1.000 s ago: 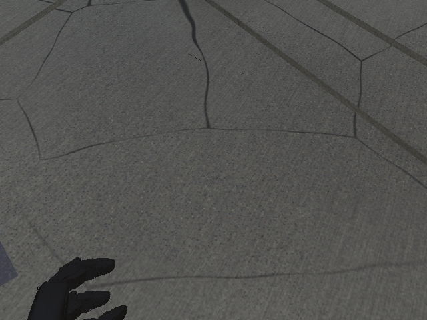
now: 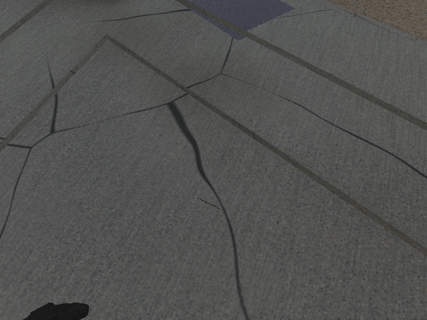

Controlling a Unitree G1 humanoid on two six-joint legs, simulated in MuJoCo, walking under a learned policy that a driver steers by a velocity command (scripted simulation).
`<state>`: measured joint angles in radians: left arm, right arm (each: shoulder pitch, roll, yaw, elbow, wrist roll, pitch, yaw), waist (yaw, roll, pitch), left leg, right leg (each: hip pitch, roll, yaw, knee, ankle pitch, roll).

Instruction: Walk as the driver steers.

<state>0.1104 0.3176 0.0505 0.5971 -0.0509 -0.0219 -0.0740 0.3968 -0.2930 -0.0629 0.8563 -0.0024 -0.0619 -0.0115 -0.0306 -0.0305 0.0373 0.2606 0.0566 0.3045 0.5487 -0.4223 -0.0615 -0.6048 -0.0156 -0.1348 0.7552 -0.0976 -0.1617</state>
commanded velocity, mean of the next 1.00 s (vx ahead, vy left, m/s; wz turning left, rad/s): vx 0.58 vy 0.00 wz -0.91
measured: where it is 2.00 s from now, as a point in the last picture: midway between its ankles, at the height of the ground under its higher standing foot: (258, 256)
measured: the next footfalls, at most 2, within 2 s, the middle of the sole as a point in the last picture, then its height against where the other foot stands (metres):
left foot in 0.42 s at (200, 275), level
right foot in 0.86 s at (298, 276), level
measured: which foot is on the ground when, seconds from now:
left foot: down 0.00-0.00, up 0.02-0.40, down 0.42-0.88, up 0.90-1.00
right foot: down 0.00-0.44, up 0.46-0.84, down 0.86-1.00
